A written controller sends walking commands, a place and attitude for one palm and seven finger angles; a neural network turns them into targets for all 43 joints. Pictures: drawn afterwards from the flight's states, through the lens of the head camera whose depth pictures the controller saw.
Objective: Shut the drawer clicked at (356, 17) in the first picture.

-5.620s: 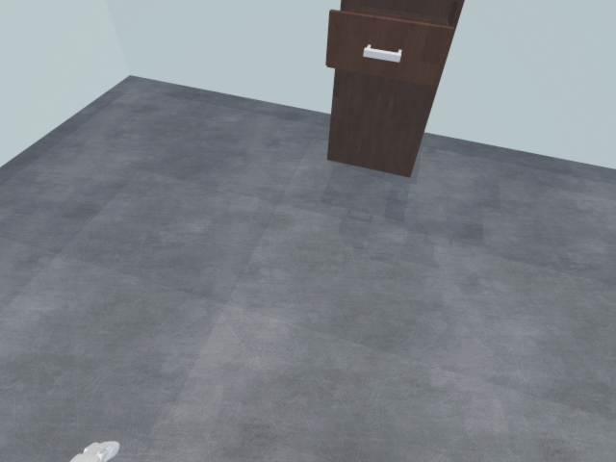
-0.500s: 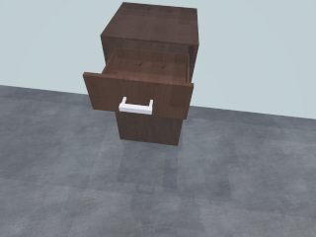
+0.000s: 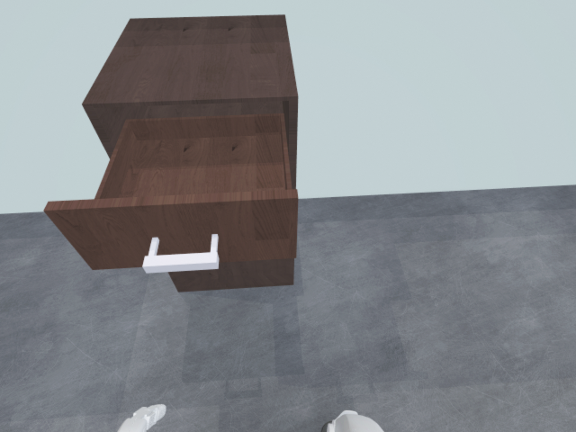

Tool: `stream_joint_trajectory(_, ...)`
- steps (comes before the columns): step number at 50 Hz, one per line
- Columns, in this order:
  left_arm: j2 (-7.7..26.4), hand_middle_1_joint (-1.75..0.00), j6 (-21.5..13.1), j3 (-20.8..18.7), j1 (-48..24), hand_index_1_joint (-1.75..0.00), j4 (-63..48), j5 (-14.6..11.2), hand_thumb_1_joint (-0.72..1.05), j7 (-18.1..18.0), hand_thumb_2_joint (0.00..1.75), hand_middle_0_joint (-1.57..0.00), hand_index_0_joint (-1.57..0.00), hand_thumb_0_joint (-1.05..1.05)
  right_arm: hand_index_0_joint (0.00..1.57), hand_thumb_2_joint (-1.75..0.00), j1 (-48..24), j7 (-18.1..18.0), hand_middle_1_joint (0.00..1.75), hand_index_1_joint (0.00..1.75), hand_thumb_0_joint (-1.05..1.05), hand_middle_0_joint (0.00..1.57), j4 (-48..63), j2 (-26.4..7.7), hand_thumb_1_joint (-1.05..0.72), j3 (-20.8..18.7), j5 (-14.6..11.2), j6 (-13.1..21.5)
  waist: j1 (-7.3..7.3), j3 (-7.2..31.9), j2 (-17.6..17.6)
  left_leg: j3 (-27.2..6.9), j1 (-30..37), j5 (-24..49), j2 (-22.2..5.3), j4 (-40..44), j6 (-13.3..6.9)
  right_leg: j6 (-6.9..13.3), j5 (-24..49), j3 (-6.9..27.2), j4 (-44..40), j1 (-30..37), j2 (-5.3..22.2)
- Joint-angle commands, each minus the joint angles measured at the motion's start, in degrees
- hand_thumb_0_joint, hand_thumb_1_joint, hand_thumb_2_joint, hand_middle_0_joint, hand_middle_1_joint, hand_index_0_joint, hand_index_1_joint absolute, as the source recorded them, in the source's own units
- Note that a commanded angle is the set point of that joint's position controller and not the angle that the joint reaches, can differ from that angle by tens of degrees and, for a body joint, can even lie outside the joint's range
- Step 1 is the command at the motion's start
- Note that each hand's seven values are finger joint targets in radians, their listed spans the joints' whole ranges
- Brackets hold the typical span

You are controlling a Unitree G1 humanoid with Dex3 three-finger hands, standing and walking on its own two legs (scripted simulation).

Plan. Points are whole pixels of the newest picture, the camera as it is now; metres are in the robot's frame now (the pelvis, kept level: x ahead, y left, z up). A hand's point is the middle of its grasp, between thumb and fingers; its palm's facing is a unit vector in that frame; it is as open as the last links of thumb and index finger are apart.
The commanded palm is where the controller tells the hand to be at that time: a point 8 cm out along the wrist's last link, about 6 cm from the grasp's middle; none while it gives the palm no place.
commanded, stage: take the last steps up to it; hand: left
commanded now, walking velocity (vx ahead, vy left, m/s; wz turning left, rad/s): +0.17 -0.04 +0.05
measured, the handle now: (183, 252) +0.41 +0.18 -0.03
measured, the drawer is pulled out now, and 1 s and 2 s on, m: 0.29 0.29 0.29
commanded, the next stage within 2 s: come to a stop and stand still in 0.14 s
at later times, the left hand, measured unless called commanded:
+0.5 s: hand out of the picture +0.08 +0.15 -0.18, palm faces +0.11 -0.98 -0.15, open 7.3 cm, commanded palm none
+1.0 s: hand out of the picture +0.13 +0.16 -0.17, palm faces +0.01 -0.96 -0.27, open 7.4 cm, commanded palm none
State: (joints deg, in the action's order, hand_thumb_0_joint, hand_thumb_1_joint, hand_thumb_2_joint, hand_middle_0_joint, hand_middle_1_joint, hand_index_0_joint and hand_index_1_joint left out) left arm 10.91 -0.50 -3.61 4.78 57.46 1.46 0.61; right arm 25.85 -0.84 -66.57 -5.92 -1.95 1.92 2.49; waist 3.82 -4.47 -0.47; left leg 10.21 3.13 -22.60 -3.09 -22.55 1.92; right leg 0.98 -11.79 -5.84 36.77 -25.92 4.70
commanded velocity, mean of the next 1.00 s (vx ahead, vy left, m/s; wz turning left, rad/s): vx -0.03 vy -0.02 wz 0.01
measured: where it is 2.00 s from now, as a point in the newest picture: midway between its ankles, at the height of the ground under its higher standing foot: outside the picture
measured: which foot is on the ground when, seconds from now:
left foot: down 0.00-0.04, up 0.06-0.38, down 0.40-1.00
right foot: up 0.00-0.02, down 0.04-1.00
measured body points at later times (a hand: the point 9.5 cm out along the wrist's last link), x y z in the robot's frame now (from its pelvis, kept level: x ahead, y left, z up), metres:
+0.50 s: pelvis +0.09 -0.01 +0.01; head +0.10 +0.01 +0.46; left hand +0.08 +0.20 -0.16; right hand +0.17 -0.24 -0.13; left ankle +0.12 +0.09 -0.73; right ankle +0.12 -0.11 -0.73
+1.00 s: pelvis +0.11 -0.04 +0.00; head +0.11 -0.05 +0.45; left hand +0.13 +0.21 -0.15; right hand +0.14 -0.27 -0.16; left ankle +0.10 +0.08 -0.73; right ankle +0.12 -0.11 -0.73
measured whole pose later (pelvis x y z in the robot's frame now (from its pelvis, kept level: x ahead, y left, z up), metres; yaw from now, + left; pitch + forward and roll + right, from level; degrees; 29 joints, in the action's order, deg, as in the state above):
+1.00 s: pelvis +0.11 -0.04 +0.00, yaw +0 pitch +0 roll +0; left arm 10.5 0.7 -0.3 17.8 56.8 1.5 -2.5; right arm 14.4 -0.3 -58.5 -10.6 -2.3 1.2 -1.6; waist 0.7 0.3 2.0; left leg 2.5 -16.0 -18.2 -2.0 -34.6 -0.3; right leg 3.8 -16.5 -7.9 32.7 -16.8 -0.6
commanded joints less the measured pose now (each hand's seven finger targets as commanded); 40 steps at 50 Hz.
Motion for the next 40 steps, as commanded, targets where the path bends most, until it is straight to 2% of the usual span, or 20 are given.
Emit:
stream_joint_trajectory(1,10.12,-0.3,-2.77,-2.43,22.37,-0.3,4.14,0.34,0.9,-0.94,0.9,-0.2,-0.2,0.0,0.2,-0.9,1.45,-0.03,0.3,0.3,0.0,0.2,3.09,-6.65,-0.9,-1.56,-1.35,1.01,-11.08,10.7,-9.34,-0.55,-24.67,16.34,-3.23,-28.68,-3.37,5.62,12.32,13.39,-10.26,36.06,10.61)
stream_joint_trajectory(2,14.34,-0.3,-2.71,-2.79,25.25,-0.3,4.68,-0.71,0.9,-1.09,0.9,-0.2,-0.2,0.0,0.2,-0.9,1.8,-0.33,0.3,0.3,0.0,0.2,4.71,-5.51,-0.9,-1.02,-1.91,0.56,-9.86,14.2,-14.57,-3.69,-30.95,-12.19,2.17,-44.4,-2.22,11.5,23.44,27.86,-16.9,37.39,21.28)
stream_joint_trajectory(3,13.16,-0.3,-2.6,-2.4,20.56,-0.3,3.55,-1.03,0.9,-1.29,0.9,-0.2,-0.2,0.0,0.2,-0.9,-0.25,-0.45,0.3,0.3,0.0,0.2,4.67,-5.98,-0.9,-1.44,-1.91,-0.09,-9.22,12.83,-10.76,-9.5,-30.48,-10.98,-0.05,-49.85,-2.9,12.67,13.17,27.21,-20.01,29.23,20.54)
stream_joint_trajectory(4,10.87,-0.3,-2.19,-1.97,14.79,-0.3,1.86,-1.03,0.9,-1.55,0.9,-0.2,-0.2,0.0,0.2,-0.9,-1.96,-0.37,0.3,0.3,0.0,0.2,5.29,-5.71,-0.9,-1.9,-1.59,-0.69,-7.37,7.82,-9.13,-9.88,-31.79,-7.82,-1.67,-51.96,-3.09,12.15,2.79,25.59,-22.94,22.82,19.62)
stream_joint_trajectory(5,7.91,-0.3,-2.1,-1.16,10.23,-0.3,0.68,-1.01,0.9,-1.81,0.9,-0.2,-0.2,0.0,0.2,-0.9,-3.54,-0.13,0.3,0.3,0.0,0.2,5.01,-5.7,-0.9,-1.7,-1.0,-1.06,-5.87,3.45,-5.94,-10.65,-31.6,-2.69,-3.77,-51.04,-3.0,10.6,-1.77,20.49,-24.21,15.66,16.58)
stream_joint_trajectory(7,4.28,-0.3,-2.54,-0.04,6.72,-0.3,-0.04,-0.68,0.9,-2.02,0.9,-0.2,-0.2,0.0,0.2,-0.9,-1.38,0.01,0.3,0.3,0.0,0.2,4.13,-4.29,-0.9,-1.31,-0.42,-1.93,-2.57,2.24,-4.36,-9.69,-27.93,2.43,-4.41,-45.84,-1.95,8.1,1.15,11.51,-25.74,9.02,12.7)
stream_joint_trajectory(9,3.55,-0.3,-2.78,0.39,7.22,-0.3,0.64,-0.41,0.9,-2.18,0.9,-0.2,-0.2,0.0,0.2,-0.9,-0.24,0.06,0.3,0.3,0.0,0.2,3.8,-3.67,-0.9,-1.13,-0.44,-2.47,-1.42,2.91,-4.81,-7.96,-24.82,2.04,-4.19,-38.68,-0.85,8.27,4.46,8.15,-25.84,7.06,11.14)
stream_joint_trajectory(12,3.86,-0.3,-2.57,0.2,8.73,-0.3,0.85,-0.35,0.9,-2.03,0.9,-0.2,-0.2,0.0,0.2,-0.9,-2.49,0.29,0.3,0.3,0.0,0.2,4.73,-2.83,-0.9,-0.63,-0.35,-2.73,-2.29,3.22,-4.11,-6.34,-24.17,2.87,-3.35,-29.58,-0.12,8.75,2.51,7.54,-26.61,8.5,10.25)
stream_joint_trajectory(16,4.46,-0.3,-2.07,0.71,9.48,-0.3,2.28,-0.43,0.9,-2.23,0.9,-0.2,-0.2,0.0,0.2,-0.9,-6.49,-0.23,0.3,0.3,0.0,0.2,5.37,-3.2,-0.9,0.55,-1.09,-2.15,-3.63,4.11,-3.04,-7.17,-18.54,4.66,-1.9,-14.55,0.45,8.84,11.35,8.15,-23.46,11.55,10.29)
stream_joint_trajectory(18,4.46,-0.3,-1.55,1.02,8.81,-0.3,3.17,-0.99,0.9,-2.38,0.9,-0.2,-0.2,0.0,0.2,-0.9,-5.14,-0.52,0.3,0.3,0.0,0.2,4.37,-3.96,-0.9,0.72,-1.19,-2.11,-2.39,4.67,-3.4,-7.3,-11.21,12.7,-1.79,-4.29,0.54,6.08,8.73,6.45,-20.67,10.06,8.41)
stream_joint_trajectory(19,3.31,-0.3,-1.2,1.31,9.64,-0.3,3.74,-1.08,0.9,-2.32,0.9,-0.2,-0.2,0.0,0.2,-0.9,-5.6,-0.58,0.3,0.3,0.0,0.2,3.91,-5.16,-0.9,0.58,-1.36,-1.77,-2.76,4.01,-0.66,-8.93,-7.81,18.23,-3.22,-0.46,-0.02,3.95,6.33,5.61,-18.46,7.73,6.32)
stream_joint_trajectory(20,2.03,-0.3,-0.79,1.73,11.43,-0.3,3.85,-1.28,0.9,-2.37,0.9,-0.2,-0.2,0.0,0.2,-0.9,-7.32,-0.79,0.3,0.3,0.0,0.2,4.57,-7.28,-0.9,0.52,-1.26,-1.39,-3.97,2.88,4.27,-12.42,-9.11,23.14,-7.17,1.89,-1.71,1.52,4.23,4.5,-17.11,7.77,3.53)
stream_joint_trajectory(21,1.36,-0.3,-0.54,1.83,12.59,-0.3,4.08,-1.07,0.9,-2.61,0.9,-0.2,-0.2,0.0,0.2,-0.9,-9.39,-0.95,0.3,0.3,0.0,0.2,5.44,-8.58,-0.9,0.41,-1.21,-1.59,-4.88,1.29,4.86,-13.35,-13.43,23.92,-9.36,2.38,-3.2,0.3,1.99,4.0,-17.62,10.77,2.2)
stream_joint_trajectory(22,1.86,-0.3,0.07,1.98,12.56,-0.3,4.75,-1.06,0.9,-2.67,0.9,-0.2,-0.2,0.0,0.2,-0.9,-11.29,-1.11,0.3,0.3,0.0,0.2,5.56,-8.23,-0.9,0.6,-1.37,-1.46,-4.9,1.41,9.15,-14.47,-16.21,22.98,-9.05,5.38,-4.0,-0.75,1.35,2.95,-15.99,13.83,1.53)
stream_joint_trajectory(23,2.28,-0.3,0.45,1.91,13.11,-0.3,5.08,-1.04,0.9,-2.61,0.9,-0.2,-0.2,0.0,0.2,-0.9,-12.73,-1.3,0.3,0.3,0.0,0.2,6.0,-8.44,-0.9,0.58,-1.46,-1.61,-5.38,0.51,9.66,-15.01,-17.92,20.59,-9.28,7.44,-4.54,-1.22,0.54,2.44,-14.8,15.51,1.14)
stream_joint_trajectory(29,2.78,-0.3,1.15,1.51,15.44,-0.3,5.15,-0.37,0.9,-2.06,0.9,-0.2,-0.2,0.0,0.2,-0.9,-13.92,-1.9,0.3,0.3,0.0,0.2,7.12,-10.15,-0.9,-0.9,-1.64,-1.88,-4.79,2.31,3.68,-15.14,-14.62,20.23,-9.84,7.68,-6.21,-1.04,0.97,2.83,-12.43,13.64,0.85)
stream_joint_trajectory(35,1.82,-0.3,1.6,1.05,17.25,-0.3,3.83,0.2,0.9,-1.99,0.9,-0.2,-0.2,0.0,0.2,-0.9,-14.72,-2.14,0.3,0.3,0.0,0.2,7.65,-11.21,-0.9,-1.89,-1.32,-2.21,-4.89,5.23,4.45,-14.93,-15.11,20.68,-10.66,5.32,-7.97,-0.77,-0.17,3.21,-8.3,12.53,0.14)
stream_joint_trajectory(38,2.5,-0.3,0.95,1.14,16.74,-0.3,3.98,0.22,0.9,-2.17,0.9,-0.2,-0.2,0.0,0.2,-0.9,-14.59,-1.57,0.3,0.3,0.0,0.2,7.23,-9.06,-0.9,-1.46,-1.37,-2.39,-4.5,4.5,-0.08,-11.18,-16.49,12.26,-5.97,1.69,-4.89,0.31,4.02,6.73,-14.64,12.66,2.35)
stream_joint_trajectory(39,10.52,-0.3,0.05,2.78,13.98,-0.3,-1.09,-0.09,0.9,-2.62,0.9,-0.2,-0.2,0.0,0.2,-0.9,-16.5,-1.47,0.3,0.3,0.0,0.2,12.32,-11.27,-0.9,-2.19,1.21,-2.72,-1.5,2.88,2.57,-12.18,-15.48,13.35,-0.78,3.11,-5.25,1.55,-4.38,4.32,-7.57,9.05,-1.55)
stream_joint_trajectory(40,4.94,-0.3,1.16,2.47,15.74,-0.3,-1.55,0.19,0.9,-2.65,0.9,-0.2,-0.2,0.0,0.2,-0.9,-16.4,-1.11,0.3,0.3,0.0,0.2,11.78,-10.95,-0.9,-2.5,-0.12,-1.9,-4.57,7.01,2.02,-12.82,-16.04,-1.37,-6.13,1.81,-4.62,0.91,-12.43,4.91,-9.56,7.17,-0.03)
